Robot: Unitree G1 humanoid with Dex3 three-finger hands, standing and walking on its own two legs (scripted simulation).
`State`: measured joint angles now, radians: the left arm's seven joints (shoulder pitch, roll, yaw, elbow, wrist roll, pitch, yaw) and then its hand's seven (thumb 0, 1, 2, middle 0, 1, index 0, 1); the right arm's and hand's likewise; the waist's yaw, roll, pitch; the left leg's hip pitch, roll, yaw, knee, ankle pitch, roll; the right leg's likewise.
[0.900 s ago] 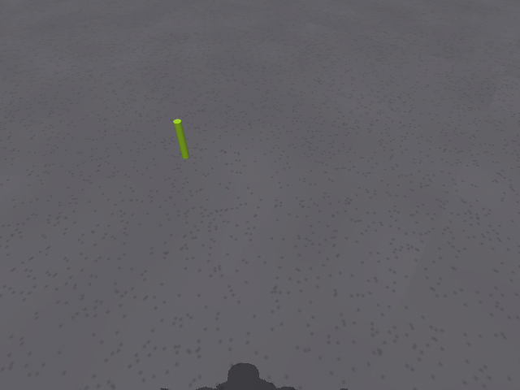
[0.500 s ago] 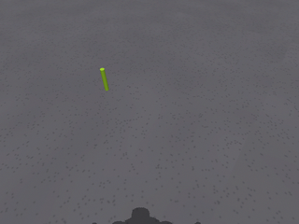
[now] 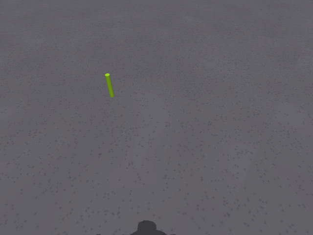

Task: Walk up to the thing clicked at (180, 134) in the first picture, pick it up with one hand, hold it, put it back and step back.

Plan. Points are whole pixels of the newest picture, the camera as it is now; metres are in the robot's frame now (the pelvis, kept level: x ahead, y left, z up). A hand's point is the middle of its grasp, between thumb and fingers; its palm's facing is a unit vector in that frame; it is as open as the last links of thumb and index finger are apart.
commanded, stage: stand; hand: left
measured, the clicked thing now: (109, 85) +1.44 +0.44 -0.66
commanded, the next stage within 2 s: walk up in 0.22 s
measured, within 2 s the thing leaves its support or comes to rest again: neither
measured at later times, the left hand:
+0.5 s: hand out of the picture +0.05 +0.33 -0.15, palm faces +0.11 -0.92 -0.38, open 7.4 cm
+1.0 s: hand (56, 166) +0.37 +0.37 -0.14, palm faces +0.06 -0.93 -0.36, open 7.4 cm
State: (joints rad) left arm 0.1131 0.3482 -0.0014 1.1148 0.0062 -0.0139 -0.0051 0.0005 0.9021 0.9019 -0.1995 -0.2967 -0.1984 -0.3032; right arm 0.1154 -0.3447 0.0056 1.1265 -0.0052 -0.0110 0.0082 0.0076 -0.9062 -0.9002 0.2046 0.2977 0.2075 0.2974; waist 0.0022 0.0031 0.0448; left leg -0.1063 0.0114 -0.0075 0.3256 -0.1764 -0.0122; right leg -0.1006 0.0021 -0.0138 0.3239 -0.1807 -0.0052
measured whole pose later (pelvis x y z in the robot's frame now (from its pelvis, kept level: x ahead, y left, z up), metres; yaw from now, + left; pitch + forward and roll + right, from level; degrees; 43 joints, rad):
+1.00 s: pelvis +0.28 +0.08 -0.02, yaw +8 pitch -2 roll +1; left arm 0.16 0.42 0.07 0.91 0.01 -0.04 -0.11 0.00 0.90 0.90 -0.20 -0.30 -0.20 -0.30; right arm 0.40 -0.41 -0.06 0.91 -0.01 -0.08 0.06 0.01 -0.90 -0.90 0.21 0.30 0.21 0.30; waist -0.05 0.00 0.05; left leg 0.02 0.03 0.05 0.48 -0.46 -0.02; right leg -0.44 -0.08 -0.06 0.58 -0.15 -0.04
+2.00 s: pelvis +0.73 +0.11 -0.02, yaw +8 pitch -3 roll +0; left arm 0.23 0.39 0.05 0.83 0.00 -0.09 -0.06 0.00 0.90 0.90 -0.20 -0.30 -0.20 -0.30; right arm 0.31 -0.43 -0.04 0.89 0.01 -0.04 0.04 0.01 -0.91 -0.90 0.20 0.30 0.21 0.30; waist 0.00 0.06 0.09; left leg -0.39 0.05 0.00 1.10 -0.40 0.03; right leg -0.31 -0.04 -0.09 0.60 -0.24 -0.03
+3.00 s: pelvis +1.04 +0.16 -0.02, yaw +9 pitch -3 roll -1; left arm 0.33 0.42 0.03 0.86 0.01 -0.07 -0.02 0.00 0.90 0.90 -0.20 -0.30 -0.20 -0.30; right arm 0.25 -0.42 -0.05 0.89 -0.01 -0.02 0.05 0.01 -0.91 -0.90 0.20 0.30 0.21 0.30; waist 0.04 0.05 0.09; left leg -0.46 0.08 0.02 0.72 -0.23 0.00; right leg -0.24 -0.05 -0.07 0.60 -0.31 0.01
